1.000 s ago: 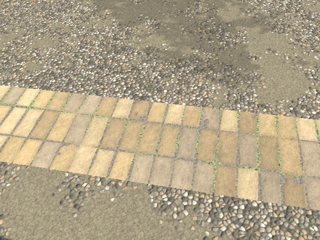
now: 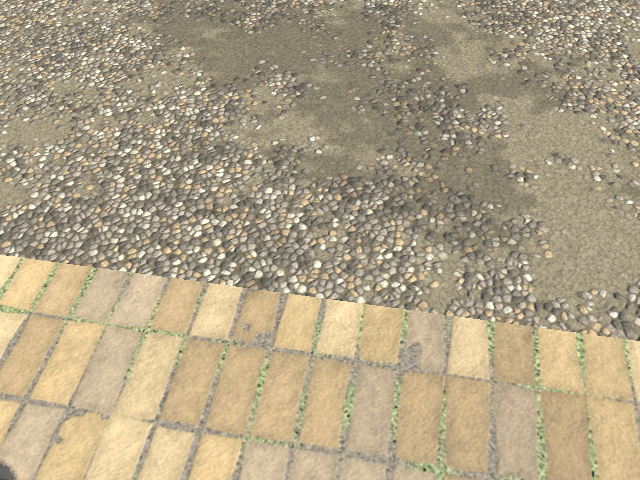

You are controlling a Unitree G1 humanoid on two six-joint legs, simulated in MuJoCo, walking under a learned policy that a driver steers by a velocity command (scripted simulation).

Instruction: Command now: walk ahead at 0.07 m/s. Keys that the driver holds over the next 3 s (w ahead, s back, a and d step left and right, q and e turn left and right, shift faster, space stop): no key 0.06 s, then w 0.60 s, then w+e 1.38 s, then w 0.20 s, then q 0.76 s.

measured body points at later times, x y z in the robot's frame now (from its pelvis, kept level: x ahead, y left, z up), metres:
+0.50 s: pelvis +0.13 +0.00 +0.00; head +0.14 -0.01 +0.45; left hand +0.03 +0.24 -0.13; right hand +0.24 -0.24 -0.14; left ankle +0.19 +0.13 -0.69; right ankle +0.03 -0.07 -0.74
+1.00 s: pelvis +0.38 +0.05 +0.00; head +0.40 +0.05 +0.45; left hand +0.49 +0.28 -0.14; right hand +0.32 -0.19 -0.14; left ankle +0.34 +0.11 -0.74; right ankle +0.46 -0.11 -0.67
